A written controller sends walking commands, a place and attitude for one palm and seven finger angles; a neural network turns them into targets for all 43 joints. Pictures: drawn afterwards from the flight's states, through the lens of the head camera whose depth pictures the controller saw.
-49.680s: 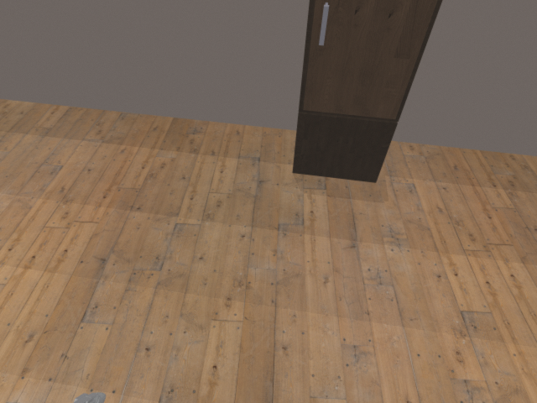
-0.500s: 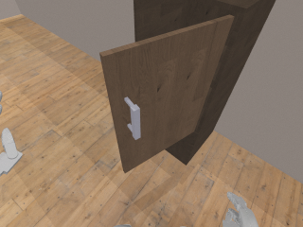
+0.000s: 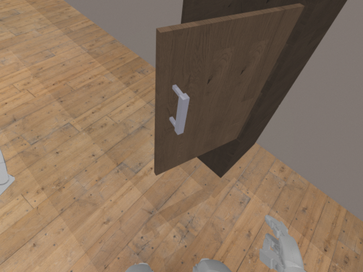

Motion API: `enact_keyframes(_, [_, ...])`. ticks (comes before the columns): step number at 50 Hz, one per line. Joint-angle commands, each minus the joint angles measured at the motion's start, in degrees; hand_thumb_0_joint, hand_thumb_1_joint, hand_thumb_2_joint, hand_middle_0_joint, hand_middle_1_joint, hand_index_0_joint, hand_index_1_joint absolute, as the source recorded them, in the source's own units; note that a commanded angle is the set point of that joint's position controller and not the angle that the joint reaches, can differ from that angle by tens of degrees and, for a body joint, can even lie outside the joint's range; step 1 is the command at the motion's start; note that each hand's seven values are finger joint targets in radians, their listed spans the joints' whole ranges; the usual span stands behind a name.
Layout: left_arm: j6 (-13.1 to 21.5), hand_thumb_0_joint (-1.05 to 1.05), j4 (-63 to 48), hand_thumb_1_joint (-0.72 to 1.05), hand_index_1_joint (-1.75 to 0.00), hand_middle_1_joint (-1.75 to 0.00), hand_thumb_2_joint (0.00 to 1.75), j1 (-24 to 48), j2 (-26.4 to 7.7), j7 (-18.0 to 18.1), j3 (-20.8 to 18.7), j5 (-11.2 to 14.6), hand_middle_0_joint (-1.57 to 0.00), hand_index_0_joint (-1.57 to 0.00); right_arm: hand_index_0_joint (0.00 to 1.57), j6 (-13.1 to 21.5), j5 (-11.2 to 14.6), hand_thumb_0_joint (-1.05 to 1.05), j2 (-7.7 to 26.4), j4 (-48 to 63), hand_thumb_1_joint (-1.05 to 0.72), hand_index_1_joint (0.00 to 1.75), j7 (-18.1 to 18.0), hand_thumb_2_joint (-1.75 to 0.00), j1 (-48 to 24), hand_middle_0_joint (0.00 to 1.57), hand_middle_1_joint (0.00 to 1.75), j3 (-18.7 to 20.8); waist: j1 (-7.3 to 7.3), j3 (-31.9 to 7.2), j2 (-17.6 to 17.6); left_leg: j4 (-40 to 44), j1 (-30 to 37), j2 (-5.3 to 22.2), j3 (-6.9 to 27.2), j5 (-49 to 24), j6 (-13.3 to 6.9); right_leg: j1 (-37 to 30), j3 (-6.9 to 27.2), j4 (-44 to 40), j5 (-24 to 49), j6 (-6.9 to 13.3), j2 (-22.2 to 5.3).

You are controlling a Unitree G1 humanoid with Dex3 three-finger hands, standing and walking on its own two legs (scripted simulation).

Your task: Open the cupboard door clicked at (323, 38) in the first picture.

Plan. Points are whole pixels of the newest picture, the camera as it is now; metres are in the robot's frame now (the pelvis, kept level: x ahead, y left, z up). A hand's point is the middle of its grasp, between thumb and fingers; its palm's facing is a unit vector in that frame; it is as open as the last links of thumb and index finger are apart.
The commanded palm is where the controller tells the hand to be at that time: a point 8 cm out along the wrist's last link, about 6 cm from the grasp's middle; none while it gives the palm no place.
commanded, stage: stop stepping back and stand still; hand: left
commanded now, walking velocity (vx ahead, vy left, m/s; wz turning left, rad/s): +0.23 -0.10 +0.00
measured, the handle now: (177, 110) +0.49 +0.05 +0.05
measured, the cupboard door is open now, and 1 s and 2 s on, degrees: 75 75 75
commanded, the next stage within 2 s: let the arm hang, fingers relaxed in 0.84 s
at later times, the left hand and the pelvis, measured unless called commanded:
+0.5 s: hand (28, 209) +0.17 +0.23 +0.17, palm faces +0.37 -0.84 -0.39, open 7.4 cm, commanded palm +0.11 +0.27 +0.18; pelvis -0.06 -0.01 +0.00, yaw -7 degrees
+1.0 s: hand (46, 239) +0.15 +0.22 +0.11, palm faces +0.20 -0.85 -0.49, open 7.4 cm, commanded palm none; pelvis -0.10 -0.01 +0.00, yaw -6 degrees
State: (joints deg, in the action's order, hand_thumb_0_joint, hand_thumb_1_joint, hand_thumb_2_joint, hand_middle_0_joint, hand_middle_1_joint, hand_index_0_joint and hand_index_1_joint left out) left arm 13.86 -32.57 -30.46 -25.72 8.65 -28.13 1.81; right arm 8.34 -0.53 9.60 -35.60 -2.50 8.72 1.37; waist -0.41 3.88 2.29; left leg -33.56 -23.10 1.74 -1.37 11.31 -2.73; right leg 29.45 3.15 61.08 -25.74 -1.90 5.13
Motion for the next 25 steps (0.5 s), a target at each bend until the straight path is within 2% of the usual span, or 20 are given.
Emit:
enact_keyframes(1, [2.04, 0.0, -15.66, 0.9, -0.3, -0.3, 0.9, 1.8, -5.82, 1.5, -2.67, 0.67, -0.2, -0.2, 0.2, 4.76, 0.65, 0.0, 8.89, 6.64, -0.9, 0.3, 0.0, -0.9, -0.81, 0.2, 0.3, 2.81, 0.71, -12.64, -14.15, 17.05, 14.68, 14.32, 9.19, -3.12, -4.38, -2.8, -3.25, -4.47, -1.19, -0.28, -3.13])
enact_keyframes(2, [1.19, 0.0, -14.49, 0.9, -0.3, -0.3, 0.9, 2.45, -4.89, 1.64, -1.03, 0.81, -0.2, -0.2, 0.2, 4.77, 0.56, 0.0, 8.77, 6.97, -0.9, 0.3, -0.21, -0.9, -1.08, 0.2, 0.3, 2.01, 1.56, -11.08, -15.6, 20.17, 12.12, 14.13, 11.14, 6.41, -4.06, -5.48, -3.89, -8.45, -2.6, -0.23, -3.1])
enact_keyframes(4, [-0.52, 0.0, -12.11, 0.9, -0.3, -0.3, 0.9, 3.09, -5.69, 2.19, -1.03, 0.83, -0.2, -0.2, 0.2, 4.36, 0.07, 0.0, 8.86, 7.26, -0.9, 0.3, -0.86, -0.9, -1.26, 0.2, 0.3, 1.21, 1.53, -9.11, -16.55, 26.39, 9.22, 12.68, 11.24, 20.56, -2.55, -11.72, -6.51, -16.93, -5.32, 0.65, -1.67])
enact_keyframes(6, [-1.62, 0.0, -10.35, 0.9, -0.3, -0.3, 0.9, 1.82, -7.78, 2.38, -2.73, 0.74, -0.2, -0.2, 0.2, 3.72, -0.43, 0.0, 8.84, 7.66, -0.9, 0.3, -1.31, -0.9, -0.92, 0.2, 0.3, 0.8, 1.25, -9.03, -17.49, 28.7, 9.92, 9.71, 8.34, 21.9, 0.06, -17.47, -9.44, -28.24, -5.23, 1.54, 0.31])
enact_keyframes(7, [-1.7, 0.0, -10.81, 0.9, -0.3, -0.3, 0.9, 1.59, -6.46, 2.14, -1.36, 1.09, -0.2, -0.2, 0.2, 3.21, -0.3, 0.0, 8.38, 8.22, -0.9, 0.3, -1.35, -0.9, -0.92, 0.2, 0.3, 0.38, 1.22, -9.38, -17.34, 27.85, 9.72, 7.91, 6.73, 21.32, 1.88, -21.11, -10.64, -35.46, -2.93, 1.99, 0.82])
enact_keyframes(8, [-1.88, 0.0, -10.81, 0.9, -0.3, -0.3, 0.9, 0.33, -7.67, 1.92, -2.11, 1.21, -0.2, -0.2, 0.2, 2.61, -0.18, 0.0, 8.11, 8.57, -0.9, 0.3, -1.39, -0.9, -1.53, 0.2, 0.3, 0.05, 0.94, -10.31, -17.21, 24.93, 9.91, 6.05, 3.56, 19.25, 3.27, -23.99, -10.53, -42.43, 1.48, 2.65, 0.36])
enact_keyframes(9, [-2.07, 0.0, -10.65, 0.9, -0.3, -0.3, 0.9, -1.26, -8.68, 1.58, -2.8, 1.29, -0.2, -0.2, 0.2, 1.81, -0.17, 0.0, 7.86, 8.69, -0.9, 0.3, -1.32, -0.9, -1.01, 0.2, 0.3, -0.24, 1.05, -10.78, -14.07, 19.7, 9.31, 3.19, 0.58, 14.87, 4.12, -24.99, -8.53, -46.56, 5.28, 3.76, -1.55])
enact_keyframes(10, [-1.97, 0.0, -10.54, 0.9, -0.3, -0.3, 0.9, -1.78, -10.45, 1.32, -4.34, 1.46, -0.2, -0.2, 0.2, 0.72, -0.49, 0.0, 7.52, 8.87, -0.9, 0.3, -1.08, -0.9, -1.38, 0.2, 0.3, -0.36, 1.2, -11.14, -8.02, 10.47, 10.24, 0.86, -2.22, 10.13, 4.56, -21.3, -2.55, -49.61, 7.27, 6.02, -6.8])
enact_keyframes(11, [-1.67, 0.0, -10.08, 0.9, -0.3, -0.3, 0.9, -2.58, -12.85, 1.45, -6.6, 1.53, -0.2, -0.2, 0.2, -0.02, -1.13, 0.0, 7.28, 8.41, -0.9, 0.3, -0.84, -0.9, -1.95, 0.2, 0.3, -0.68, 1.01, -12.33, -3.25, 2.34, 11.61, 0.39, -1.19, 5.39, 4.34, -16.33, 4.02, -50.98, 9.61, 8.57, -13.19])
enact_keyframes(12, [-1.04, 0.0, -11.52, 0.9, -0.3, -0.3, 0.9, 0.12, -13.9, 1.68, -7.66, 1.9, -0.2, -0.2, 0.2, -0.31, -1.26, 0.0, 7.29, 7.96, -0.9, 0.3, -0.74, -0.9, -2.18, 0.2, 0.3, -1.11, 0.53, -12.89, -0.54, -2.39, 10.02, 1.28, -0.85, 2.81, 3.84, -15.69, 7.6, -49.67, 16.92, 10.05, -17.97])
enact_keyframes(13, [-1.71, 0.0, -8.07, 0.9, -0.3, -0.3, 0.9, 0.06, -10.2, 1.18, -4.49, 2.23, -0.2, -0.2, 0.2, 0.05, 0.18, 0.0, 6.97, 7.71, -0.9, 0.3, -0.86, -0.9, -0.48, 0.2, 0.3, -0.31, 0.45, -12.33, 7.47, -5.76, 5.77, -0.51, -0.3, 4.16, 4.01, -17.62, 8.82, -48.03, 17.25, 9.88, -18.08])
enact_keyframes(14, [-2.18, 0.0, -6.53, 0.9, -0.3, -0.3, 0.9, -0.27, -9.18, 1.16, -3.84, 1.91, -0.2, -0.2, 0.2, 0.03, 0.96, 0.0, 8.05, 8.18, -0.9, 0.3, -0.85, -0.9, -1.45, 0.2, 0.3, 0.13, 0.37, -9.31, 8.96, -8.97, 0.89, -0.36, 0.31, 2.9, 3.52, -19.55, 9.78, -46.25, 26.21, 9.72, -17.85])
enact_keyframes(15, [-1.91, 0.0, -6.42, 0.9, -0.3, -0.3, 0.9, 1.1, -9.29, 1.3, -3.68, 1.35, -0.2, -0.2, 0.2, -0.02, 1.26, 0.0, 8.12, 7.9, -0.9, 0.3, -0.88, -0.9, -1.96, 0.2, 0.3, -0.25, 0.63, -8.08, 7.94, -8.63, -1.47, 0.2, 0.07, 3.79, 2.92, -22.16, 7.9, -43.37, 36.86, 9.41, -17.81])
enact_keyframes(17, [-1.31, 0.0, -4.7, 0.9, -0.3, -0.3, 0.9, 5.25, -9.11, 1.52, -2.84, 0.78, -0.2, -0.2, 0.2, 0.13, 1.33, 0.0, 8.24, 7.22, -0.9, 0.3, -1.49, -0.9, -2.25, 0.2, 0.3, -0.63, 1.19, -6.4, 3.13, -1.29, 1.59, -0.16, -1.14, 2.41, 2.07, -22.57, 5.25, -38.94, 42.82, 7.97, -16.81])
enact_keyframes(19, [-0.92, 0.0, -3.03, 0.9, -0.3, -0.3, 0.9, 6.74, -8.75, 1.4, -2.17, 0.66, -0.2, -0.2, 0.2, 0.51, 1.21, 0.0, 9.25, 6.51, -0.9, 0.3, -2.19, -0.9, -1.16, 0.2, 0.3, -0.07, 1.7, -7.58, -2.4, 5.46, 12.83, -0.77, -1.31, -9.25, 0.47, -17.91, 1.38, -33.19, 39.74, 4.16, -12.12])
enact_keyframes(21, [-0.61, 0.0, -2.9, 0.9, -0.3, -0.3, 0.9, 6.19, -8.52, 1.18, -1.72, 0.72, -0.2, -0.2, 0.2, 0.97, 1.3, 0.0, 10.48, 7.09, -0.9, 0.3, -2.64, -0.9, -0.76, 0.2, 0.3, 0.63, 1.27, -9.47, -9.75, 6.03, 20.53, 4.75, 6.0, -20.83, -2.52, -11.6, -2.39, -26.39, 29.39, 0.78, -6.37])
enact_keyframes(22, [-0.37, 0.0, -5.05, 0.9, -0.3, -0.3, 0.9, 6.02, -8.53, 1.19, -1.25, 0.79, -0.2, -0.2, 0.2, 1.09, 0.94, 0.0, 9.5, 6.9, -0.9, 0.3, -2.46, -0.9, -0.02, 0.2, 0.3, 0.05, 1.76, -10.35, -15.57, 10.63, 20.83, 8.61, 13.12, -21.03, -4.6, -9.18, -4.46, -20.96, 13.67, 0.48, -4.15])
enact_keyframes(23, [0.07, 0.0, -7.23, 0.9, -0.3, -0.3, 0.9, 6.53, -8.82, 1.19, -1.39, 0.8, -0.2, -0.2, 0.2, 1.79, 0.37, 0.0, 9.19, 6.79, -0.9, 0.3, -2.26, -0.9, -0.18, 0.2, 0.3, 0.25, 1.52, -9.26, -16.38, 16.29, 17.3, 12.26, 19.7, -13.62, -5.97, -8.93, -3.46, -17.3, -1.32, 0.89, -3.46])
enact_keyframes(24, [-0.03, 0.0, -7.21, 0.9, -0.3, -0.3, 0.9, 5.91, -8.74, 1.19, -1.54, 0.34, -0.2, -0.2, 0.2, 2.49, -0.09, 0.0, 9.18, 6.4, -0.9, 0.3, -2.02, -0.9, -1.08, 0.2, 0.3, 0.37, 1.1, -6.62, -14.0, 21.36, 8.97, 13.82, 20.68, 1.33, -6.29, -12.97, -2.13, -15.68, -5.62, 1.17, -4.23])
enact_keyframes(25, [-0.11, 0.0, -6.91, 0.9, -0.3, -0.3, 0.9, 4.31, -8.77, 1.49, -2.49, 0.21, -0.2, -0.2, 0.2, 2.74, -0.01, 0.0, 8.92, 6.53, -0.9, 0.3, -1.87, -0.9, -1.34, 0.2, 0.3, 0.34, 0.73, -4.25, -12.3, 24.06, 3.25, 13.05, 18.35, 12.32, -6.04, -16.43, -2.61, -18.69, -4.44, 1.68, -4.77])
